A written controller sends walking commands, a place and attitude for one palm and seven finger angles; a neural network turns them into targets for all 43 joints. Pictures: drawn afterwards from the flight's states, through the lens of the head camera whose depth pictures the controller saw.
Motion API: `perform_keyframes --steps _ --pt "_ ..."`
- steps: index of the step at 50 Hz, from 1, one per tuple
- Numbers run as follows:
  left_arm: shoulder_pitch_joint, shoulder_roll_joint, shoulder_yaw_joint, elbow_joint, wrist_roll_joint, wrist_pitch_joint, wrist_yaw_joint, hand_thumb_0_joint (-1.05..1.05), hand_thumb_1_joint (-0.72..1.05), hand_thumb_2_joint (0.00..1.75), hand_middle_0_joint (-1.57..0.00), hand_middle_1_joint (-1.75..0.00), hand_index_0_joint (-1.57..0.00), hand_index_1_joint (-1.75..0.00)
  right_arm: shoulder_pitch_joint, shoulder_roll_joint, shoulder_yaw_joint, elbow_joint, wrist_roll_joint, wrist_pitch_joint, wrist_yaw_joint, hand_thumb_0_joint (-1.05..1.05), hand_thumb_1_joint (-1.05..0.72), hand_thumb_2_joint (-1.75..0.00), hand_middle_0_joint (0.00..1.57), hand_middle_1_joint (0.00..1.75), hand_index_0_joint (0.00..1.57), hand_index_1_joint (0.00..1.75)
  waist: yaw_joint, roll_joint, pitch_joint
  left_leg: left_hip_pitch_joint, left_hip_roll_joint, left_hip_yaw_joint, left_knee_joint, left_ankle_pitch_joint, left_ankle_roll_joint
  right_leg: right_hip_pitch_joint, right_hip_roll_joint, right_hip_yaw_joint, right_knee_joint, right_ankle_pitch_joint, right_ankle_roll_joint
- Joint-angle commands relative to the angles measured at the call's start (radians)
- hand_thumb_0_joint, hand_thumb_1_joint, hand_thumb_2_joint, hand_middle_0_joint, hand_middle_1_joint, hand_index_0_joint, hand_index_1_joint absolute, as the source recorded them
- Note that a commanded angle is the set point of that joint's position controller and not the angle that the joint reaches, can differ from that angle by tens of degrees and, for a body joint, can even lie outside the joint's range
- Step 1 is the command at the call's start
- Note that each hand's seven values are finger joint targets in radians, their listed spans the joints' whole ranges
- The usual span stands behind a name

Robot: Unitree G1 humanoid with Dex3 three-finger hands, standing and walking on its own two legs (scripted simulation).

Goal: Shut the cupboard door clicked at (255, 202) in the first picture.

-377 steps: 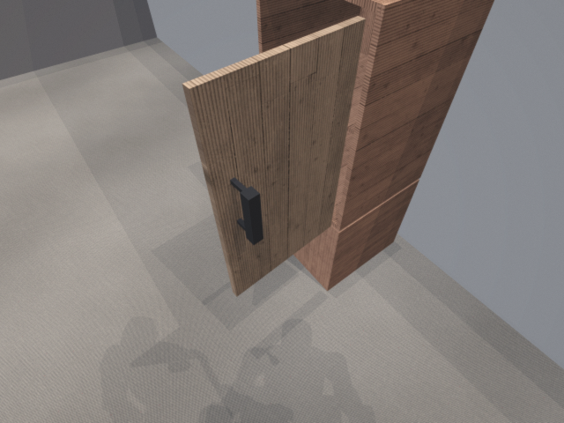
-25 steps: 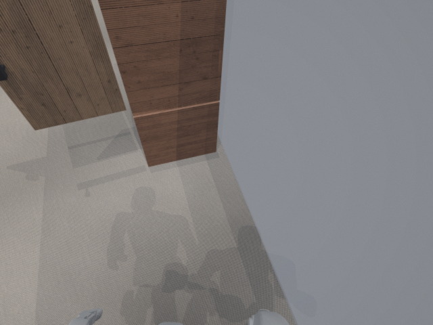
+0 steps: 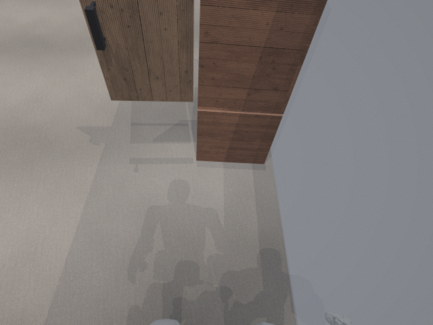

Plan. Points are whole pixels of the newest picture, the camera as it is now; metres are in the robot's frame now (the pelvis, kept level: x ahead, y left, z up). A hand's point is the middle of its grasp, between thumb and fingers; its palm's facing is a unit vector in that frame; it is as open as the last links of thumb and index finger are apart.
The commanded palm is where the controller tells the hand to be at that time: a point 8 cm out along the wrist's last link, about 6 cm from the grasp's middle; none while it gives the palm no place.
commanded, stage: turn to face it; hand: left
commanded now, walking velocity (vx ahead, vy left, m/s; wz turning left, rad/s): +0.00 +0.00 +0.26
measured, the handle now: (97, 26) +0.93 +0.47 +0.01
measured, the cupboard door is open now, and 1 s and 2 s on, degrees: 94 94 94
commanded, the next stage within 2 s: take the last steps up to it in 0.08 s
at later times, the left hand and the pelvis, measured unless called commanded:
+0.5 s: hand out of the picture +0.01 +0.17 -0.14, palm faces +0.22 -0.95 -0.21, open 7.4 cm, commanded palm none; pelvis +0.02 -0.01 +0.02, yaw +9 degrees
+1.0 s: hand (87, 272) +0.21 +0.28 -0.14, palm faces +0.21 -0.95 -0.22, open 7.4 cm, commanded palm none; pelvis +0.15 +0.08 +0.01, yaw +10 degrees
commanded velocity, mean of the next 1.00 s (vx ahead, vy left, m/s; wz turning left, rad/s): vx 0.25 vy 0.08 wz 0.11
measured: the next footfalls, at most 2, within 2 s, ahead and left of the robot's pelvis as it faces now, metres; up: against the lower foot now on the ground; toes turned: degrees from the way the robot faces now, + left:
right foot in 0.30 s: +0.04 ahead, -0.15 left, +0.00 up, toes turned +2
left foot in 0.68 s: +0.14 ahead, +0.19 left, +0.00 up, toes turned +17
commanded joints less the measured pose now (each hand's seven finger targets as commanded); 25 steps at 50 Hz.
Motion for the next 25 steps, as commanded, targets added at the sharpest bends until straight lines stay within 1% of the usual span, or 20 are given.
perform_keyframes --steps 1,2,3,4,7,8,9,10,12,13,14,15,16,17,18,19,20,22,23,25 --pt "-0.063 0.078 0.017 -0.078 0.000 -0.023 -0.003 0.00 0.90 0.90 -0.20 -0.30 -0.20 -0.30 0.088 -0.189 -0.036 -0.028 -0.008 -0.024 -0.041 0.00 -0.90 -0.90 0.20 0.30 0.20 0.30 -0.047 0.227 -0.138 0.187 0.297 -0.304 -0.262 0.636 0.155 -0.159 0.028 0.101 0.208 0.030 0.000" --pt "-0.045 0.069 0.017 -0.063 -0.001 -0.022 -0.006 0.00 0.90 0.90 -0.20 -0.30 -0.20 -0.30 0.078 -0.181 -0.032 -0.027 -0.007 -0.026 -0.042 0.00 -0.90 -0.90 0.20 0.30 0.20 0.30 -0.036 0.225 -0.150 0.198 0.277 -0.270 -0.256 0.646 0.144 -0.140 0.036 0.092 0.182 0.049 0.000" --pt "-0.032 0.067 0.014 -0.056 -0.001 -0.022 -0.008 0.00 0.90 0.90 -0.20 -0.30 -0.20 -0.30 0.078 -0.177 -0.030 -0.027 -0.005 -0.027 -0.043 0.00 -0.90 -0.90 0.20 0.30 0.20 0.30 -0.033 0.202 -0.160 0.213 0.264 -0.250 -0.253 0.647 0.137 -0.126 0.044 0.083 0.158 0.063 -0.001" --pt "-0.034 0.063 0.014 -0.051 -0.002 -0.021 -0.009 0.00 0.90 0.90 -0.20 -0.30 -0.20 -0.30 0.080 -0.177 -0.030 -0.021 -0.005 -0.026 -0.042 0.00 -0.90 -0.90 0.20 0.30 0.20 0.30 -0.033 0.207 -0.160 0.200 0.256 -0.240 -0.261 0.612 0.131 -0.102 0.051 0.077 0.130 0.068 -0.002" --pt "-0.046 0.055 0.010 -0.051 -0.001 -0.021 -0.009 0.00 0.90 0.90 -0.20 -0.30 -0.20 -0.30 0.091 -0.173 -0.032 -0.007 -0.007 -0.021 -0.038 0.00 -0.90 -0.90 0.20 0.30 0.20 0.30 -0.040 0.207 -0.153 0.178 0.246 -0.256 -0.282 0.499 0.127 -0.050 0.075 0.061 0.012 0.071 -0.008" --pt "-0.049 0.054 0.008 -0.050 0.000 -0.023 -0.010 0.00 0.90 0.90 -0.20 -0.30 -0.20 -0.30 0.089 -0.174 -0.032 -0.005 -0.007 -0.018 -0.037 0.00 -0.90 -0.90 0.20 0.30 0.20 0.30 -0.041 0.225 -0.136 0.155 0.244 -0.260 -0.288 0.463 0.124 -0.029 0.080 0.055 -0.026 0.071 -0.009" --pt "-0.041 0.049 0.007 -0.045 -0.002 -0.024 -0.009 0.00 0.90 0.90 -0.20 -0.30 -0.20 -0.30 0.081 -0.167 -0.032 -0.003 -0.009 -0.016 -0.037 0.00 -0.90 -0.90 0.20 0.30 0.20 0.30 -0.037 0.226 -0.135 0.135 0.243 -0.273 -0.292 0.426 0.126 0.005 0.089 0.051 -0.069 0.071 -0.014" --pt "-0.025 0.043 0.007 -0.042 -0.002 -0.028 -0.009 0.00 0.90 0.90 -0.20 -0.30 -0.20 -0.30 0.077 -0.167 -0.032 -0.001 -0.009 -0.015 -0.035 0.00 -0.90 -0.90 0.20 0.30 0.20 0.30 -0.029 0.231 -0.140 0.119 0.234 -0.282 -0.287 0.371 0.123 0.049 0.099 0.044 -0.133 0.082 -0.018" --pt "0.037 0.047 0.014 -0.021 0.002 -0.042 -0.014 0.00 0.90 0.90 -0.20 -0.30 -0.20 -0.30 0.063 -0.162 -0.035 0.000 -0.003 -0.011 -0.030 0.00 -0.90 -0.90 0.20 0.30 0.20 0.30 0.001 0.205 -0.137 0.018 0.185 -0.274 -0.270 0.081 0.091 0.198 0.123 0.015 -0.314 0.171 -0.026" --pt "0.091 0.077 0.023 -0.008 0.006 -0.053 -0.015 0.00 0.90 0.90 -0.20 -0.30 -0.20 -0.30 0.045 -0.151 -0.034 -0.003 0.004 -0.012 -0.024 0.00 -0.90 -0.90 0.20 0.30 0.20 0.30 0.033 0.160 -0.132 -0.072 0.127 -0.236 -0.200 -0.065 0.051 0.317 0.095 0.040 -0.455 0.200 -0.034" --pt "0.135 0.145 0.041 0.001 0.020 -0.065 -0.009 0.00 0.90 0.90 -0.20 -0.30 -0.20 -0.30 0.048 -0.087 -0.028 -0.018 0.012 -0.012 -0.016 0.00 -0.90 -0.90 0.20 0.30 0.20 0.30 0.056 -0.055 -0.098 -0.286 0.014 -0.131 0.003 -0.236 -0.011 0.432 -0.095 0.274 -0.602 -0.019 -0.099" --pt "0.169 0.227 0.058 -0.008 0.022 -0.065 -0.006 0.00 0.90 0.90 -0.20 -0.30 -0.20 -0.30 0.000 -0.071 -0.022 -0.061 0.006 -0.013 -0.004 0.00 -0.90 -0.90 0.20 0.30 0.20 0.30 0.096 -0.263 -0.042 -0.403 -0.053 -0.061 0.273 -0.306 -0.050 0.375 -0.334 0.569 -0.763 -0.173 -0.207" --pt "0.153 0.221 0.053 -0.019 0.011 -0.070 -0.005 0.00 0.90 0.90 -0.20 -0.30 -0.20 -0.30 -0.043 -0.115 -0.031 -0.078 -0.007 -0.010 0.006 0.00 -0.90 -0.90 0.20 0.30 0.20 0.30 0.081 -0.158 -0.003 -0.403 0.000 -0.126 0.426 -0.223 -0.044 0.252 -0.353 0.581 -0.793 -0.219 -0.245" --pt "0.101 0.183 0.047 -0.022 0.011 -0.084 -0.001 0.00 0.90 0.90 -0.20 -0.30 -0.20 -0.30 -0.033 -0.114 -0.041 -0.060 -0.008 -0.007 0.010 0.00 -0.90 -0.90 0.20 0.30 0.20 0.30 0.041 -0.204 0.014 -0.406 0.029 -0.152 0.499 -0.136 -0.048 0.213 -0.293 0.546 -0.780 -0.187 -0.220" --pt "0.063 0.145 0.040 -0.025 0.009 -0.090 0.000 0.00 0.90 0.90 -0.20 -0.30 -0.20 -0.30 -0.001 -0.117 -0.046 -0.042 -0.009 -0.003 0.016 0.00 -0.90 -0.90 0.20 0.30 0.20 0.30 0.016 -0.198 0.006 -0.396 0.058 -0.143 0.522 -0.072 -0.056 0.215 -0.270 0.439 -0.764 -0.123 -0.201" --pt "0.043 0.118 0.032 -0.030 0.008 -0.098 -0.003 0.00 0.90 0.90 -0.20 -0.30 -0.20 -0.30 0.008 -0.104 -0.045 -0.027 -0.010 -0.001 0.023 0.00 -0.90 -0.90 0.20 0.30 0.20 0.30 0.003 -0.166 0.016 -0.369 0.068 -0.126 0.523 -0.008 -0.069 0.186 -0.229 0.330 -0.756 -0.022 -0.175" --pt "0.051 0.108 0.031 -0.025 0.009 -0.108 -0.003 0.00 0.90 0.90 -0.20 -0.30 -0.20 -0.30 0.017 -0.087 -0.040 -0.018 -0.008 -0.001 0.028 0.00 -0.90 -0.90 0.20 0.30 0.20 0.30 -0.001 -0.122 0.002 -0.349 0.071 -0.105 0.498 0.029 -0.080 0.197 -0.212 0.264 -0.745 0.076 -0.165" --pt "0.102 0.112 0.032 0.004 0.010 -0.120 -0.004 0.00 0.90 0.90 -0.20 -0.30 -0.20 -0.30 0.009 -0.058 -0.033 -0.013 -0.003 -0.005 0.036 0.00 -0.90 -0.90 0.20 0.30 0.20 0.30 0.015 -0.084 -0.020 -0.333 0.067 -0.062 0.399 0.042 -0.092 0.259 -0.203 0.186 -0.724 0.210 -0.160" --pt "0.134 0.115 0.035 0.024 0.013 -0.123 -0.004 0.00 0.90 0.90 -0.20 -0.30 -0.20 -0.30 -0.011 -0.044 -0.031 -0.019 -0.001 -0.009 0.039 0.00 -0.90 -0.90 0.20 0.30 0.20 0.30 0.029 -0.083 -0.019 -0.330 0.063 -0.040 0.342 0.031 -0.094 0.290 -0.206 0.168 -0.716 0.260 -0.160" --pt "0.168 0.128 0.037 0.052 0.015 -0.125 -0.007 0.00 0.90 0.90 -0.20 -0.30 -0.20 -0.30 -0.027 -0.034 -0.025 -0.023 0.001 -0.016 0.042 0.00 -0.90 -0.90 0.20 0.30 0.20 0.30 0.040 -0.095 -0.028 -0.314 0.060 -0.015 0.234 0.028 -0.095 0.332 -0.211 0.132 -0.697 0.323 -0.165"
